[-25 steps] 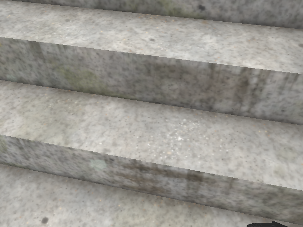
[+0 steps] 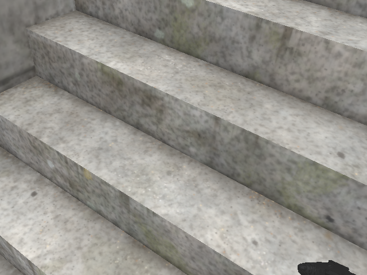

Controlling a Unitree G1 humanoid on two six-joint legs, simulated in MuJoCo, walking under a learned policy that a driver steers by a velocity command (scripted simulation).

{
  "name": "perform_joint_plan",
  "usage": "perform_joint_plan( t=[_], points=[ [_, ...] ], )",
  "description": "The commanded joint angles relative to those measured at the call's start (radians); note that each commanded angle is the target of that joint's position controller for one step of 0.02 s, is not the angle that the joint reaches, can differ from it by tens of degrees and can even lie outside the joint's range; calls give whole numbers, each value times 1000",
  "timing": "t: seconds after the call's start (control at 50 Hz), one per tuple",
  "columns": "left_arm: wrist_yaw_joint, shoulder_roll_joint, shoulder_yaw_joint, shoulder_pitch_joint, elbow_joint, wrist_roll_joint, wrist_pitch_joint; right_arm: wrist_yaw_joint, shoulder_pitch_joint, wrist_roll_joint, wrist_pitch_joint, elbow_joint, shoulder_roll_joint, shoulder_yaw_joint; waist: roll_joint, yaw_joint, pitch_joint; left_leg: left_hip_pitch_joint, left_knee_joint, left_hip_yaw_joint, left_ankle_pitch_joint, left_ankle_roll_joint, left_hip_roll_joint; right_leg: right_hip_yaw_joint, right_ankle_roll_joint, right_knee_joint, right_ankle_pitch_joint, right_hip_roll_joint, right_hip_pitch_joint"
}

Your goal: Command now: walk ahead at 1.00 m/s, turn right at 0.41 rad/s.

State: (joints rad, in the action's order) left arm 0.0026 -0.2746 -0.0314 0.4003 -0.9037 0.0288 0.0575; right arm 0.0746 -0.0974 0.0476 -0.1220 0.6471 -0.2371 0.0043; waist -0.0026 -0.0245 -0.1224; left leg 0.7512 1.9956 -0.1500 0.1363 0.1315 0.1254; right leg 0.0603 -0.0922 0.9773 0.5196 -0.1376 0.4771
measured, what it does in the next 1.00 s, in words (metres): climbs, turning right: left foot, then right foot 0.20 m higher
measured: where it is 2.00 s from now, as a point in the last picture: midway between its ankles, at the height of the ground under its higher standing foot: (213, 182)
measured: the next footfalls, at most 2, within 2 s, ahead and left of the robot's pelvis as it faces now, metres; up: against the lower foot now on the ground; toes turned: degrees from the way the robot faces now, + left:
left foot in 0.24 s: +0.18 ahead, +0.20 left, +0.00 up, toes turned -8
right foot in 0.58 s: +0.29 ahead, -0.08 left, +0.20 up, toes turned -31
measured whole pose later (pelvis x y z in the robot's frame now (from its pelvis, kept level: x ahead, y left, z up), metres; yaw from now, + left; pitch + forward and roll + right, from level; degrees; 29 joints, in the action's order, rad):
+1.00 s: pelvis +0.46 -0.02 +0.37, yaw -48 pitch +2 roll +3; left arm -0.08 -0.28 0.00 0.04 -0.65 0.04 0.07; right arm -0.01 -0.45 0.04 -0.05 0.83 -0.25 -0.02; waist -0.07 0.10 -0.15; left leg 0.53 1.08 0.08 0.88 0.10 0.11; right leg -0.22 -0.17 1.80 0.18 -0.13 0.73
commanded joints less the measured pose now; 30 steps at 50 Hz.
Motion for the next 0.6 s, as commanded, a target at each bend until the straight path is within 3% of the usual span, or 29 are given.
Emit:
perform_joint_plan(
  t=[0.02, 0.06, 0.08, 0.1, 0.12, 0.14, 0.16, 0.18, 0.2, 0.22, 0.24, 0.26, 0.28, 0.3, 0.32, 0.34, 0.36, 0.38, 0.4, 0.42, 0.44, 0.46, 0.48, 0.5, 0.52, 0.54, 0.56, 0.58, 0.6],
  points=[
    [-11, 164, 65, -109, 37, -1, 15, 34, -17, -2, -30, -158, 166, 100, 115, 149, 243, 437, 236, 34, 64, -23, -115, -578, -201, -600, -91, 218, 6],
    [-3, 80, 52, -141, 67, -34, 26, 1, 56, 13, -18, -243, 126, 118, 142, 167, 255, 368, 17, 76, 28, -55, -204, -475, -175, -648, -147, 197, 140],
    [3, 61, 47, -150, 74, -50, 36, -12, 161, 37, -18, -286, 121, 131, 174, 158, 234, 227, -197, 134, -5, -79, -236, -428, -168, -663, -146, 169, 271],
    [10, 32, 39, -124, 77, -46, 44, -25, 196, 50, -15, -293, 142, 144, 155, 136, 131, 2, -328, 222, -60, -90, -226, -379, -177, -698, -257, 159, 330],
    [13, 8, 30, -107, 75, -57, 38, -34, 199, 61, -17, -299, 171, 162, 136, 135, 44, -256, -531, 250, -117, -91, -221, -321, -172, -712, -370, 146, 386],
    [18, -19, 25, -53, 73, -66, 40, -60, 194, 41, -11, -283, 103, 136, 54, 118, -48, -512, -740, 317, -75, -101, -160, -288, -186, -699, -840, 135, 352],
    [17, -41, 17, -16, 66, -54, 43, -87, 155, 2, -13, -281, 32, 100, -37, 135, -134, -638, -885, 300, -81, -105, -139, -344, -171, -589, -1187, 147, 216],
    [10, -134, -5, -43, 84, -37, 38, -91, 110, -9, -18, -276, -51, 63, -44, 198, -171, -568, -1075, 320, 196, -108, -107, -311, -126, -442, -1522, 104, -55],
    [17, -174, -27, -181, 141, -16, 23, -84, -111, -16, -25, -201, -166, 3, -91, 313, -174, -684, -1370, 284, -40, -84, -130, -312, -33, -208, -1735, 68, -186],
    [24, -166, -32, -348, 243, 20, 22, -90, -342, -64, -8, -76, -196, -38, -142, 366, -172, -817, -1745, 196, -263, -77, -186, -298, 10, 112, -1392, 56, -157],
    [-5, 14, 13, -414, 327, 40, 38, -88, -423, -88, 15, 81, -173, -40, 90, 268, 14, -922, -1917, 124, -625, -60, -327, -172, 47, 537, -429, -3, 159],
    [-22, 189, 58, -374, 360, -1, 71, -77, -351, -16, 33, 163, 16, 25, 253, 155, 187, -988, -1750, 118, -1168, -112, -385, -133, 15, 1154, 114, -48, 660],
    [-31, 229, 61, -301, 393, -69, 68, -78, -394, 97, 49, 186, 44, 21, 353, 107, 78, -1310, -1304, 32, -1795, -6, -561, -121, 5, 1675, 337, -63, 1104],
    [-40, 226, 79, -292, 439, -105, 60, -94, -373, 136, 50, 221, 76, 22, 293, 74, -84, -1469, -1333, 6, -1495, 65, -626, -169, -5, 1890, 392, 13, 1323],
    [-40, 282, 117, -398, 523, -114, 52, -104, -372, 110, 51, 276, 77, -7, 186, 82, -64, -1517, -1450, 56, -1042, 35, -628, -217, -5, 1824, 459, 114, 1451],
    [-48, 362, 164, -464, 613, -95, 44, -110, -297, 74, 47, 294, 69, -13, 127, 18, -29, -1315, -1568, 101, -745, -13, -623, -252, -13, 1689, 473, 214, 1389],
    [-73, 340, 191, -508, 683, -81, 37, -108, -52, 29, 55, 257, 31, -7, 110, -112, 88, -935, -1772, 231, -531, -72, -572, -191, 20, 1281, 468, 306, 1179],
    [-96, 200, 170, -400, 709, -38, 33, -131, 346, -20, 61, 160, -55, -10, 104, -320, 116, -226, -1974, 436, -628, -134, -408, -92, 24, 695, 226, 322, 422],
    [-84, 66, 109, -292, 611, 24, 22, -142, 244, -38, 36, 198, -115, -30, 60, -311, -55, 6, -1942, 429, -1258, -49, -322, 105, 60, 729, -126, 68, -228],
    [-55, -43, 47, -84, 464, 27, -2, -135, 253, -51, -3, 157, -264, -60, 97, -362, -207, -67, -1787, 411, -1956, 16, -366, 128, 64, 837, -263, -6, -477],
    [-13, -136, -8, 136, 395, 32, -23, -111, 312, -60, 2, 98, -447, -113, 126, -450, -292, -336, -1566, 350, -2220, 27, -425, 99, 61, 679, -59, 30, -421],
    [-16, -172, -14, 52, 349, 24, -10, -119, 167, -116, -3, 48, -368, -101, -62, -348, -345, -271, -1262, 258, -2158, 5, -359, -42, -30, 484, -111, 10, -546],
    [1, -206, -35, 135, 311, 20, -12, -109, 135, -99, 3, -4, -332, -87, -180, -331, -421, -282, -922, 212, -1616, -4, -295, -180, -98, 70, -212, 45, -624],
    [34, -194, -28, -59, 317, 3, -31, -77, 21, -55, 6, -26, -199, -65, -520, -117, -438, -72, -556, 111, -294, -40, -103, -505, -197, -299, -178, 127, -688],
    [39, -134, -3, -241, 344, 31, -39, -37, -105, -17, -16, -46, -114, -42, -582, 71, -463, 70, -183, -25, -191, -19, -51, -712, -240, -331, 91, 228, -613],
    [7, -22, 21, -138, 279, 29, -40, -7, -83, 27, -30, -38, -39, -5, -409, 20, -371, 107, -43, 48, -155, 5, -56, -521, -172, -165, 0, 173, -463],
    [-33, 4, 29, -45, 203, -10, -24, -10, 83, 31, -47, -90, 41, 20, -143, -8, -120, 163, 81, 115, 61, 10, -72, -260, -101, -156, -295, 100, -317],
    [-78, 47, 42, 42, 89, -6, -29, -18, 188, 35, -69, -129, 211, 87, -90, 18, -8, 351, 277, 173, 200, 30, -93, -148, -62, -221, -470, 135, -317],
    [-98, 61, 49, 11, 56, 16, -24, -5, 104, 27, -78, -144, 211, 98, -107, 119, 83, 507, 475, 196, 277, 47, -89, -140, -55, -213, -646, 144, -314]
  ],
)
